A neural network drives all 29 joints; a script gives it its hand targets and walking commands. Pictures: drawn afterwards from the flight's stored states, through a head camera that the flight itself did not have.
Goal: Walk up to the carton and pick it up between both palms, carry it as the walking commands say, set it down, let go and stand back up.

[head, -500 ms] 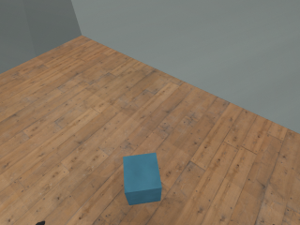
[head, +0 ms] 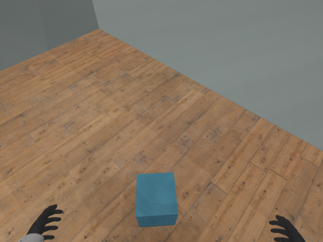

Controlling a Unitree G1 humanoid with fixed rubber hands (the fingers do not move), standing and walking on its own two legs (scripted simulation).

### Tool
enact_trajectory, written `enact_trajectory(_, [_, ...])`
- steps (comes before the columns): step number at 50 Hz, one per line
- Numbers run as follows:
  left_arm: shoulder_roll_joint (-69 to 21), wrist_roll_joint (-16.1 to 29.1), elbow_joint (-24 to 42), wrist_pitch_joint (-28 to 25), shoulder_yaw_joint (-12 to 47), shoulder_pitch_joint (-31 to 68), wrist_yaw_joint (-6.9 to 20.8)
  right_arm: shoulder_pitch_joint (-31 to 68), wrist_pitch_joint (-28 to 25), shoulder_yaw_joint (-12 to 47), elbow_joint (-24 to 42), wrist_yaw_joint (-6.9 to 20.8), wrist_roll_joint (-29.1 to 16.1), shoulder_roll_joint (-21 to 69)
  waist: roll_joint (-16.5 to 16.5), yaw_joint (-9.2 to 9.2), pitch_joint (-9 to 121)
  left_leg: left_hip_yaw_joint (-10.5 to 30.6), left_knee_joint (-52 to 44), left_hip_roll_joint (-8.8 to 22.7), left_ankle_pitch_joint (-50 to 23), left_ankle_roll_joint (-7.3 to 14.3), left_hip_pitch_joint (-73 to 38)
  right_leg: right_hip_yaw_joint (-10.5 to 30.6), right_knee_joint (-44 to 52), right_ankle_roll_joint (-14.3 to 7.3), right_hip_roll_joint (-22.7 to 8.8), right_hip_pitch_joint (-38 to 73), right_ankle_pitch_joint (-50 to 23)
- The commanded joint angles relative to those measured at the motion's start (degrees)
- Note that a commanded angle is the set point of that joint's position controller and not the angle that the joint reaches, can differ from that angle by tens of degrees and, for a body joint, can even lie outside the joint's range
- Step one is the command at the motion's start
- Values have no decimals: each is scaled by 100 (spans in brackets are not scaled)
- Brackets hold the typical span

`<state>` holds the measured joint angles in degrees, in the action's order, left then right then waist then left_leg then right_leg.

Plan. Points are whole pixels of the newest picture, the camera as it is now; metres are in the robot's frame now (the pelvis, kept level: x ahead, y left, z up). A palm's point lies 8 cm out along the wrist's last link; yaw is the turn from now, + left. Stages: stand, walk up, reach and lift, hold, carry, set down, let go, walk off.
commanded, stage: walk up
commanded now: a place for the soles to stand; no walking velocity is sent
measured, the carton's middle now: (156, 200) +0.40 +0.03 -0.65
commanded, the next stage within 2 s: reach and lift in 1.22 s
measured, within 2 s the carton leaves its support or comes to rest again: neither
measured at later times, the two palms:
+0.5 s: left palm out of the picture +0.09 +0.32 -0.09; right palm out of the picture +0.11 -0.33 -0.10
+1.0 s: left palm out of the picture +0.03 +0.35 -0.09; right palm out of the picture +0.12 -0.31 -0.09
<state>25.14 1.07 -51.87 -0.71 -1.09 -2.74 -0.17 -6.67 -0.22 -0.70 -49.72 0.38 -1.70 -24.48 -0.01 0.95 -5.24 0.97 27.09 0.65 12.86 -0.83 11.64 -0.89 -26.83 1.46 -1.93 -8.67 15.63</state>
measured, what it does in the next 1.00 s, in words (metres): stands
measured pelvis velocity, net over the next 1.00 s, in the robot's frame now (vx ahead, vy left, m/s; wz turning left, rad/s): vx -0.03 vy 0.00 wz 0.11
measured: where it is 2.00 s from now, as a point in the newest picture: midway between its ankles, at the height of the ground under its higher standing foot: outside the picture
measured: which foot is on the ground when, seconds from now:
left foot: down 0.00-1.00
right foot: down 0.00-1.00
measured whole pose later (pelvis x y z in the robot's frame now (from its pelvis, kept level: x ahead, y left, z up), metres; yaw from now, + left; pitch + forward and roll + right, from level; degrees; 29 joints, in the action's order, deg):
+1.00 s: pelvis -0.03 +0.00 +0.00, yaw +6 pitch -2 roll -1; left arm 25.3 0.3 -55.7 -0.5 -3.1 -7.2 -0.1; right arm -4.6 1.1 -3.1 -56.7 0.7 -0.2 -23.9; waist 0.1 -0.2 -4.5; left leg 6.3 25.0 -1.7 8.2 -0.3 15.0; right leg -6.5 -24.0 1.8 -4.0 -9.1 12.9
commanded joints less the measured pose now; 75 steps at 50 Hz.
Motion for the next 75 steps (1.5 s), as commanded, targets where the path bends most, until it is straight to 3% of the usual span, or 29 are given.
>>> enact_trajectory(1, [1107,33,12,-66,-230,92,-33,79,-90,-253,-35,-45,0,-1068,-65,-56,937,519,-250,688,-2337,245,-435,396,402,-300,-699,463,-2148])
enact_trajectory(21, [1116,-38,-438,-30,-345,284,-52,345,46,-340,-809,-79,120,-1064,-27,-27,592,533,-379,455,-1658,211,-190,210,932,-400,-828,210,-998])
enact_trajectory(26, [1130,-72,-326,13,-395,216,-55,242,103,-379,-786,-50,124,-1004,-208,-11,619,535,-242,357,-1375,246,-176,165,924,-500,-905,32,-523])
enact_trajectory(34, [1011,-46,-259,52,-380,-55,-44,354,80,-415,-628,-41,132,-1094,287,-106,574,1148,-854,536,-697,406,412,1,608,-343,-573,380,7])
enact_trajectory(39, [1042,-65,-242,3,-387,-152,-36,351,77,-423,-573,-28,132,-1065,248,-80,546,1174,-898,463,-313,371,470,52,724,-367,-620,328,118])
enact_trajectory(61, [1118,-81,123,-26,-428,-428,-3,238,110,-441,-286,29,151,-1067,76,-96,554,1148,-464,267,-747,370,428,19,690,-417,-723,144,127])
enact_trajectory(62, [348,-218,2915,362,-803,875,230,1253,304,-629,1870,239,559,-25,-384,5,231,-274,-45,-331,735,14,459,-283,56,-119,272,-1171,689])
enact_trajectory(63, [303,-281,2332,644,-1021,550,394,970,594,-811,1634,368,423,-223,-425,-24,-194,-510,-150,-553,1206,49,577,-332,268,-30,396,-1192,1310])
enact_trajectory(66, [496,-577,2538,1087,-1342,40,496,652,1060,-1110,1822,473,569,-443,110,-166,-144,-468,-344,-524,1395,28,232,-276,358,-4,401,-849,1703])
enact_trajectory(67, [498,-591,2473,1176,-1402,-152,428,482,1122,-1138,1783,447,545,-448,244,-252,-27,-481,-336,-497,1294,-36,58,-212,323,-47,403,-775,1595])
enact_trajectory(71, [273,-550,2387,1345,-1380,-237,336,560,1218,-1194,1901,408,632,-389,-2,-360,199,-420,-143,-458,386,-122,-334,-176,173,-55,401,-856,857])
enact_trajectory(75, [11,-514,2408,1202,-1376,-100,280,807,1066,-996,1950,436,604,-156,153,-537,655,-364,305,-353,-760,-160,-159,-106,-313,-90,438,-1062,32])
